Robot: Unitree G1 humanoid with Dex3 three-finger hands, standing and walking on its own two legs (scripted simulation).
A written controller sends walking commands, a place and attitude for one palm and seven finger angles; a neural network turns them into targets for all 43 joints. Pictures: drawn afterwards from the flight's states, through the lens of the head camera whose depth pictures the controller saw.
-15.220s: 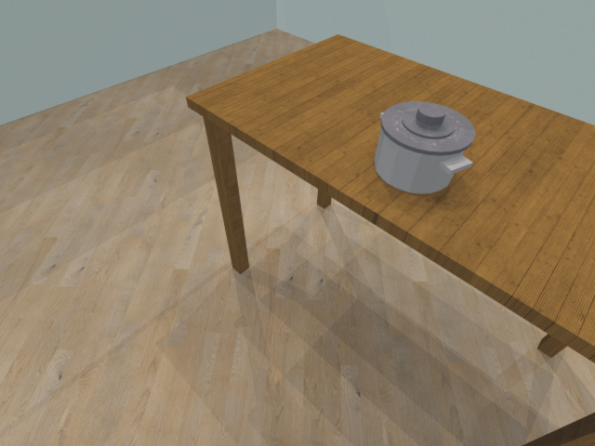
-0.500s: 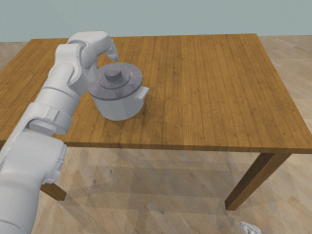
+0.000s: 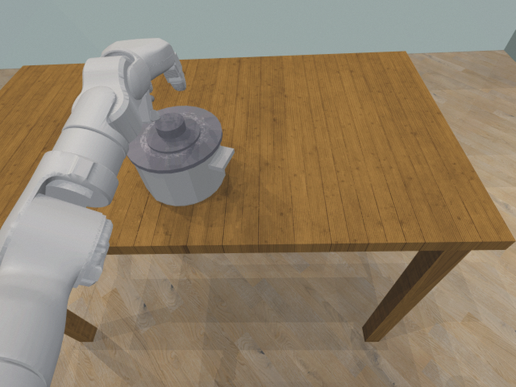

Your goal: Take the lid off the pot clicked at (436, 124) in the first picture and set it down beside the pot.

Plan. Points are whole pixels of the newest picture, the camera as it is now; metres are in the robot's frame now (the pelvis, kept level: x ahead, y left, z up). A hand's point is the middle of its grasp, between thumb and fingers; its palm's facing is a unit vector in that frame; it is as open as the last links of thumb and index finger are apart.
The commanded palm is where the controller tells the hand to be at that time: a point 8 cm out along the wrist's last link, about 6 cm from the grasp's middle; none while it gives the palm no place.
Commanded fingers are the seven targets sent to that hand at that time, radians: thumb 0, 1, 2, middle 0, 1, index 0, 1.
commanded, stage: move the open hand above the knob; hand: left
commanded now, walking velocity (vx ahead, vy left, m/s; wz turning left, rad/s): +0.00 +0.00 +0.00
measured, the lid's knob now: (170, 125) +0.53 +0.13 +0.13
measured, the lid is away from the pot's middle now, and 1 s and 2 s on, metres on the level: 0.00 0.00 0.00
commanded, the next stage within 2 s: lower the open fingers around the knob in 0.50 s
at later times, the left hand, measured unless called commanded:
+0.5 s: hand (147, 99) +0.48 +0.14 +0.21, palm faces -0.25 -0.01 -0.97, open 10.1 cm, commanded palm +0.48 +0.13 +0.26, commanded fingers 0.00 -0.36 1.57 -0.85 -0.08 -0.85 -0.08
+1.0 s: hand (149, 117) +0.48 +0.14 +0.18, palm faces -0.35 -0.04 -0.94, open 10.1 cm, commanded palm +0.48 +0.13 +0.23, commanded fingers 0.00 -0.36 1.57 -0.85 -0.08 -0.85 -0.08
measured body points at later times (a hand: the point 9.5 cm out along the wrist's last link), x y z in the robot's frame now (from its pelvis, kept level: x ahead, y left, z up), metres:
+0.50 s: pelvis -0.01 +0.00 +0.00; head +0.03 -0.01 +0.45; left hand +0.49 +0.13 +0.26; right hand +0.07 -0.26 -0.13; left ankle -0.03 +0.05 -0.74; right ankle +0.00 -0.12 -0.74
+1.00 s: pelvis +0.00 +0.00 +0.00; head +0.03 -0.01 +0.45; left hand +0.49 +0.14 +0.23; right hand +0.06 -0.26 -0.13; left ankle -0.03 +0.05 -0.74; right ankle +0.00 -0.12 -0.74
